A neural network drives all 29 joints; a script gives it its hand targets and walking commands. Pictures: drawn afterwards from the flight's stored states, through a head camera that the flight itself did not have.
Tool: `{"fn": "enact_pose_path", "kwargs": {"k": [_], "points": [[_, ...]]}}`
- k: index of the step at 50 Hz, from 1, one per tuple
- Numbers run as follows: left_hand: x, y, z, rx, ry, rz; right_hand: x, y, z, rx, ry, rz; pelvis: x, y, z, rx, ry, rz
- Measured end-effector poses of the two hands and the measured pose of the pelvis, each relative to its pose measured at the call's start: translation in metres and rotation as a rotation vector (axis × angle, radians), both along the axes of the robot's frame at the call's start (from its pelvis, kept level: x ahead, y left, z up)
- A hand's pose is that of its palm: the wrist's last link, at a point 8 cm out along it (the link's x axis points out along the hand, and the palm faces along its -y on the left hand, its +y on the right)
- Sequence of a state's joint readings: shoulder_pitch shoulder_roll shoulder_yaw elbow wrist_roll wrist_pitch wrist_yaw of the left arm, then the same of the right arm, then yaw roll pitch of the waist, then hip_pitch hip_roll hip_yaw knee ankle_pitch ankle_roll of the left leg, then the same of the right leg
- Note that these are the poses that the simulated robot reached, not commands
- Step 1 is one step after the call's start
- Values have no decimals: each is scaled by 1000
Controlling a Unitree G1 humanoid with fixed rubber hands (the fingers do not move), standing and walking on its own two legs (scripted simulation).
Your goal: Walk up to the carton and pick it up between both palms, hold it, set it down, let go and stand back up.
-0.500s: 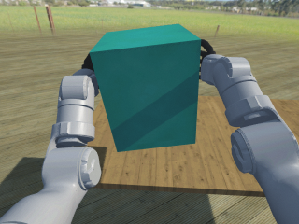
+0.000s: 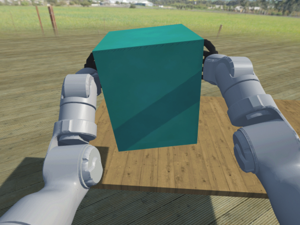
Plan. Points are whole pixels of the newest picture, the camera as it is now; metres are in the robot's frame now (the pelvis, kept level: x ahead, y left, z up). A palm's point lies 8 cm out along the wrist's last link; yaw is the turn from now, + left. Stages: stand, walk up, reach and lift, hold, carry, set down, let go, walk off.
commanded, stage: hold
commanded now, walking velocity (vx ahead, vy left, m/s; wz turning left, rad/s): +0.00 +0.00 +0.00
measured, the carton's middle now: (151, 85) +0.38 +0.00 +0.28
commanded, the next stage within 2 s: set down in 0.78 s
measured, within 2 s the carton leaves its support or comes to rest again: neither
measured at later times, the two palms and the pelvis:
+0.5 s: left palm (91, 78) +0.38 +0.15 +0.30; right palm (208, 66) +0.37 -0.14 +0.34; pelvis +0.00 +0.00 +0.00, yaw +0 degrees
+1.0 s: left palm (91, 75) +0.39 +0.15 +0.31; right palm (207, 61) +0.37 -0.13 +0.35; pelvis +0.00 +0.00 +0.00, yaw +0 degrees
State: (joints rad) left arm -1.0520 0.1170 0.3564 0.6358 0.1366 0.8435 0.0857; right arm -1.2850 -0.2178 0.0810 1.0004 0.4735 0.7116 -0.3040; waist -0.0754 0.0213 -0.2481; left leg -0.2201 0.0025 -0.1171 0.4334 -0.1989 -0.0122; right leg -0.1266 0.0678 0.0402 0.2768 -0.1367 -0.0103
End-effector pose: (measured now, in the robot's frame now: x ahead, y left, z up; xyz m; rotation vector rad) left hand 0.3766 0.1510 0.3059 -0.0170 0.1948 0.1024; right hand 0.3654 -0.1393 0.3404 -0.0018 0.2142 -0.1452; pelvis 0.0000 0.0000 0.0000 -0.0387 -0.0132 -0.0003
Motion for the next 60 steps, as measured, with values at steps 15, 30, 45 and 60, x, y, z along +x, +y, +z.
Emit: {"fn": "enact_pose_path", "kwargs": {"k": [15,30,45,60], "points": [[0,-1,-3,-4,-3,1,1,0,-2,1,-2,0,0,-1,0,1,4,2],[3,2,-1,6,2,4,5,2,-3,6,3,6,4,1,0,0,2,5],[2,2,-6,-4,-8,-3,2,3,-1,1,-10,-5,2,3,0,-1,-3,-1],[31,8,-8,-14,-85,7,28,9,-14,24,-96,3,2,0,2,14,-40,6]]}}
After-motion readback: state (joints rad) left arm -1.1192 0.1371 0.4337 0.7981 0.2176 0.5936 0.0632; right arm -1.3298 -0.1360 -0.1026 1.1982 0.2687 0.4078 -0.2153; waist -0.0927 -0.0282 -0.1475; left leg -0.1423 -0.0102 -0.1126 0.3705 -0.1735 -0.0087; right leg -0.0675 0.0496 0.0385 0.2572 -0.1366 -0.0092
